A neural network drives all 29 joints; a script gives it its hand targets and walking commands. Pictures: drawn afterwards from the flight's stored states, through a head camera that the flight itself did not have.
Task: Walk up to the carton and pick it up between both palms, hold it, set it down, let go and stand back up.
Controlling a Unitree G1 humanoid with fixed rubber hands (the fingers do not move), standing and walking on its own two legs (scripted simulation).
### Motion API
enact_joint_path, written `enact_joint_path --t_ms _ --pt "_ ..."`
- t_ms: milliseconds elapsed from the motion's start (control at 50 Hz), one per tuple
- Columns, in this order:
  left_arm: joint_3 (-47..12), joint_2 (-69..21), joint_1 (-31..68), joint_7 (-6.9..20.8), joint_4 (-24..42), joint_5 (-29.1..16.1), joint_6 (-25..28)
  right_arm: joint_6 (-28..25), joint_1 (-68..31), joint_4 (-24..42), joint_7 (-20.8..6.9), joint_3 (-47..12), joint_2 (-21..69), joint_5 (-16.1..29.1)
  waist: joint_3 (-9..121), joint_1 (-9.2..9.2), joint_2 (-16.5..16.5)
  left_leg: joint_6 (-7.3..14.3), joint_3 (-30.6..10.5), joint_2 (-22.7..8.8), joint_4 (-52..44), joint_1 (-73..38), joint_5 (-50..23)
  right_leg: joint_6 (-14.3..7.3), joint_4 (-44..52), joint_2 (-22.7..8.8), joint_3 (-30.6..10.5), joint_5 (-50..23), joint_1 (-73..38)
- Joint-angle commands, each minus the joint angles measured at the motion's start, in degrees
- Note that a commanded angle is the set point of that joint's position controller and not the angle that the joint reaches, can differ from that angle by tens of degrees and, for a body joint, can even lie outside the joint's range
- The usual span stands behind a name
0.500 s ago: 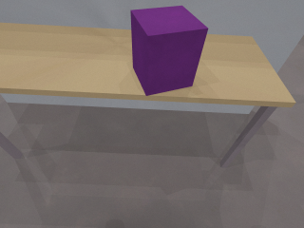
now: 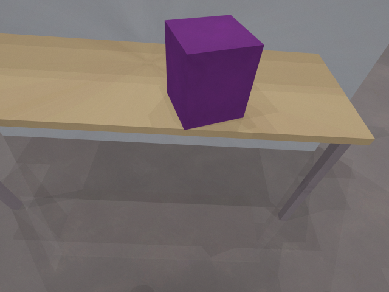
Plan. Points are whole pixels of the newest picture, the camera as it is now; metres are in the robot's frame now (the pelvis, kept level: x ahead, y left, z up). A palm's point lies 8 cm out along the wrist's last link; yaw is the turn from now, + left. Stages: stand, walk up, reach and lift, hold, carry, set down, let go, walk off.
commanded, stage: walk up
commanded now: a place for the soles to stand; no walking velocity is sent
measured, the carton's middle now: (207, 73) +0.72 -0.04 +0.07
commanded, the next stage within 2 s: none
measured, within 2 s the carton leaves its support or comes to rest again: neither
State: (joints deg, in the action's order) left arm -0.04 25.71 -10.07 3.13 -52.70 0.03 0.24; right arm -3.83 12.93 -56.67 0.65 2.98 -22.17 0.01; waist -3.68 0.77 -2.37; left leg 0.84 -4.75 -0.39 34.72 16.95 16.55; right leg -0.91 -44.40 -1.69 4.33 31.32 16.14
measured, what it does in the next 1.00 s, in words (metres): walks ahead: right foot, then left foot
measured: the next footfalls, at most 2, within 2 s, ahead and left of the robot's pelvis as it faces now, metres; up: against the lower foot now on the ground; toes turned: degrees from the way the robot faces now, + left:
right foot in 0.14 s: +0.07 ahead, -0.15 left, +0.00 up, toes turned -6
left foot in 0.66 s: +0.31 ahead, +0.04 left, +0.00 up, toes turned -4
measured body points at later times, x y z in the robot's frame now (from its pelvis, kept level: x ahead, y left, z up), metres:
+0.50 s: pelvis +0.10 -0.09 +0.01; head +0.12 -0.10 +0.46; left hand +0.11 +0.25 -0.09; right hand +0.18 -0.41 -0.12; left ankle +0.19 +0.08 -0.67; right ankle +0.03 -0.14 -0.73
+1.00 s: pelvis +0.25 -0.08 +0.01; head +0.25 -0.07 +0.46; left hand +0.31 +0.25 -0.10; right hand +0.32 -0.40 -0.10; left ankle +0.27 +0.04 -0.73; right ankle +0.29 -0.19 -0.71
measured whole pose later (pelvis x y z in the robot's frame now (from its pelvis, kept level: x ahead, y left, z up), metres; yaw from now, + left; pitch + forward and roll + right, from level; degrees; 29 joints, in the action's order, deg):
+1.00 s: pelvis +0.25 -0.08 +0.01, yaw -1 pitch -5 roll +2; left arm 0.0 26.0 -17.2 3.0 -50.4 0.0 2.6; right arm -2.7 15.5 -51.3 -1.5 3.3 -22.3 0.0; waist -4.7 0.9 -2.5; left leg 3.8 -1.5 3.5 26.7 8.5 14.0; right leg -2.9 -41.6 -4.9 3.6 23.6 18.3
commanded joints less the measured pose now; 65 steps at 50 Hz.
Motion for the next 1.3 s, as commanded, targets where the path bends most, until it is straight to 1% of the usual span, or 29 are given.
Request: enact_joint_path --t_ms 0,80,100,120,140,160,200,240,320,480,560,600,640,660,680,700,740,780,840,920,1000,1020,1040,1060,1080,1120,1140,1180,1280 --pt "6.2 12.3 2.2 0.9 4.5 1.7 1.9 -1.5 2.2 4.0 -0.6 5.3 -20.6 -1.5 -0.4 -3.21 9.4 14.1 -25.5 -16.0 -22.2 -6.9 28.3 -0.3 -5.1 -2.9 -7.1 -1.4 18.0" --pt "7.5 11.6 -7.8 0.8 1.0 1.4 2.6 0.0 -7.7 7.2 -1.5 5.0 -18.9 -1.7 -0.4 2.97 12.0 9.5 -10.2 -8.3 -13.0 7.9 22.1 -0.6 12.4 0.0 -1.2 -10.2 -7.4" --pt "8.4 13.1 -15.4 -0.2 -1.5 1.3 3.2 0.5 -11.0 8.2 -1.7 4.5 -16.0 -1.4 1.1 7.96 3.8 5.8 -3.8 -3.5 -1.0 15.8 18.5 -0.3 18.2 1.1 -0.7 -13.8 -19.8" --pt "9.9 17.1 -22.4 -1.2 -2.2 2.0 3.7 0.7 -10.7 9.1 -1.8 2.5 -9.1 -1.3 2.9 11.21 -12.3 3.1 1.9 6.1 22.2 24.1 16.3 0.0 31.3 -9.3 -18.1 -0.5 -25.9" --pt "9.8 19.9 -17.3 -1.9 0.9 2.6 4.4 0.9 -6.6 10.0 -1.1 1.9 -8.5 -1.2 1.8 6.84 -10.5 0.9 0.2 7.7 31.1 31.5 16.5 -1.6 36.4 -20.2 -35.8 5.9 -24.5" --pt "9.6 19.4 -11.8 -2.2 2.7 2.2 4.5 1.2 -4.1 8.5 -1.0 3.3 -12.8 -0.2 2.5 4.90 -0.7 0.6 -3.8 4.6 30.9 29.8 10.8 -2.3 38.1 -22.2 -35.9 13.8 -22.9" --pt "8.9 18.9 -7.5 -2.4 3.5 1.7 5.3 0.9 -3.7 6.7 -2.1 4.0 -16.2 0.2 -0.8 2.67 2.0 1.6 -5.7 0.5 29.9 26.0 2.1 -0.5 36.7 -18.3 -30.0 9.5 -15.8" --pt "7.3 14.7 -7.1 -2.6 3.5 0.7 5.8 0.7 1.3 5.2 -2.7 3.2 -13.7 1.0 0.2 -0.32 -2.0 0.9 -3.7 1.0 26.7 20.3 -2.1 1.6 31.8 -13.4 -17.7 -18.6 -16.8" --pt "6.7 12.9 -13.2 -3.0 3.9 0.0 5.7 1.3 -0.4 7.3 -2.8 2.9 -12.3 0.0 4.4 1.86 -0.6 0.2 -0.5 2.9 23.6 21.5 -4.1 -0.9 26.4 -12.9 -11.2 -42.4 -23.8" --pt "6.8 12.8 -14.4 -3.0 3.8 0.0 4.6 1.9 -5.3 9.6 -2.7 1.9 -10.5 0.3 2.5 3.42 -1.8 0.7 4.3 3.5 9.9 21.0 -7.9 0.7 26.8 -10.6 -6.8 -46.9 -25.5" --pt "6.6 12.8 -13.0 -2.8 4.2 0.1 3.7 0.9 -8.4 10.8 -2.8 1.2 -9.8 0.0 4.1 4.26 -1.1 1.5 10.3 3.0 -2.2 18.1 -9.6 -1.9 21.3 -10.2 -4.5 -50.3 -30.5" --pt "6.3 12.6 -11.1 -2.7 4.9 -0.2 3.4 0.4 -3.2 9.5 -2.7 1.4 -9.1 -0.3 6.8 1.42 -1.8 2.9 12.3 4.6 -7.3 6.2 -11.7 -3.7 14.7 -10.3 -3.2 -53.7 -25.4" --pt "5.5 11.0 -9.0 -2.7 6.8 -0.5 3.3 -0.3 10.8 6.0 -1.6 3.6 -11.8 -1.2 13.6 -5.57 2.6 6.6 6.6 4.0 -10.5 -20.4 -13.9 -2.6 -4.4 -7.3 -0.4 -47.8 -9.6" --pt "3.8 7.4 -10.7 -2.9 7.1 -0.7 3.5 -0.6 16.5 6.0 -0.8 5.6 -15.4 -2.4 16.1 -7.85 11.0 9.4 -7.6 -3.6 -9.8 -31.6 -5.5 -1.4 -14.7 -3.6 -1.6 -29.7 4.5" --pt "3.9 6.5 -12.6 -2.3 7.5 -0.9 3.4 -0.9 17.3 7.7 -0.3 6.4 -20.0 -1.5 17.4 -6.64 18.4 16.5 -37.4 -18.0 -12.9 -39.5 -2.6 0.6 -23.6 6.1 -2.7 1.0 20.6" --pt "4.9 13.3 -10.2 -2.9 7.1 -0.2 2.8 -0.6 13.2 7.7 -0.3 5.8 -19.1 1.2 12.4 -6.40 11.4 20.8 -41.1 -21.0 -16.6 -30.8 6.0 -1.4 -25.5 2.4 -8.2 2.3 21.8" --pt "4.6 13.4 -5.1 -2.2 5.9 0.0 2.7 -0.2 6.0 8.4 -0.6 4.5 -16.9 0.8 -7.1 -3.17 2.6 19.7 -32.2 -19.0 -22.6 -4.5 15.0 -1.1 -22.0 -2.3 -10.1 -1.0 18.6" --pt "4.9 11.5 -7.3 -1.0 5.2 0.2 2.7 -0.4 2.2 8.3 -1.0 3.4 -16.1 -0.1 -14.2 -0.35 4.0 14.3 -22.0 -14.2 -25.4 8.8 14.4 -1.3 -13.5 -3.9 -10.0 -4.7 9.5" --pt "5.8 9.9 -12.0 0.1 5.0 0.1 2.6 -0.6 2.2 9.3 -1.6 2.9 -15.7 -0.4 -8.6 -0.26 13.5 12.3 -10.9 -6.5 -23.5 4.9 11.2 -0.1 -3.7 -2.6 -4.5 -9.6 5.0" --pt "5.6 9.4 -6.9 -0.4 6.5 0.7 3.3 -0.2 4.6 9.6 -2.5 4.3 -16.7 -0.3 -2.8 -3.24 12.2 13.5 -12.4 -8.6 -20.7 -5.3 10.0 0.8 6.7 -3.0 -3.3 -9.6 6.7" --pt "5.7 9.2 -13.1 -2.4 3.4 1.0 5.2 1.7 -1.1 11.1 -2.7 2.8 -13.5 0.2 1.5 1.17 7.7 9.1 -4.7 -4.3 -6.1 3.6 -0.6 -0.2 19.0 -0.3 -0.8 -21.1 -11.1" --pt "6.1 10.9 -16.8 -3.3 2.4 1.3 5.6 1.8 -0.8 10.7 -2.4 1.5 -9.0 0.4 5.0 3.16 2.4 6.7 -2.2 -1.4 3.2 3.7 -4.5 -0.9 22.9 -4.5 -6.4 -21.4 -15.1" --pt "6.9 14.3 -18.1 -3.9 3.2 1.9 6.3 1.6 0.6 12.2 -2.5 0.3 -5.8 0.8 9.3 3.59 -6.7 3.2 0.9 4.6 15.2 10.4 3.5 -4.0 27.8 -17.6 -23.3 -16.6 -20.6" --pt "7.5 17.2 -13.7 -4.2 4.3 1.8 6.0 2.2 2.4 10.6 -2.0 0.9 -8.3 -0.1 6.6 2.18 -6.1 1.1 0.8 6.3 20.6 16.3 13.9 -6.6 31.8 -23.7 -32.2 -10.0 -19.1" --pt "7.7 18.9 -11.7 -4.1 4.7 1.0 5.5 2.7 3.1 9.8 -1.8 2.3 -12.9 -0.4 5.1 1.90 -2.0 0.8 -1.5 3.2 22.8 14.2 14.1 -10.1 30.4 -24.9 -32.3 -6.6 -15.2" --pt "6.2 14.3 -10.4 -4.2 5.3 0.5 5.7 2.4 3.2 8.9 -1.5 2.0 -12.2 -0.3 3.5 1.14 1.0 0.5 -1.2 1.9 23.6 14.7 11.8 -11.5 26.0 -21.1 -22.4 -29.2 -14.7" --pt "5.5 11.9 -10.5 -4.3 5.4 0.3 5.5 2.1 3.6 8.7 -1.5 1.8 -10.9 0.1 4.2 0.66 -0.5 0.1 -1.4 1.9 21.5 13.1 9.7 -8.9 23.1 -17.9 -15.7 -39.7 -13.8" --pt "5.3 11.6 -12.3 -4.6 5.4 0.5 5.3 2.3 3.7 8.9 -1.7 1.8 -9.4 -0.5 6.5 1.18 -4.5 0.0 0.5 2.0 19.9 13.5 9.3 -10.2 17.5 -16.8 -11.7 -55.3 -17.2" --pt "4.8 11.3 -8.7 -4.3 5.5 0.4 3.5 1.7 1.3 8.4 -0.8 0.9 -8.5 -0.5 7.9 1.59 -8.3 -0.6 5.4 1.0 5.9 8.0 3.4 -9.7 13.4 -14.5 -6.4 -57.5 -14.5"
